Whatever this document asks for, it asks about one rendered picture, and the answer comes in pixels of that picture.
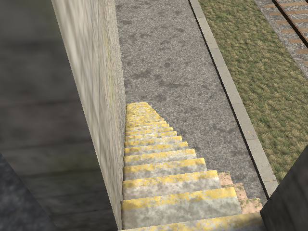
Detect stairs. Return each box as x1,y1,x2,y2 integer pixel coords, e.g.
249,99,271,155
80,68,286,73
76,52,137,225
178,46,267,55
120,101,243,230

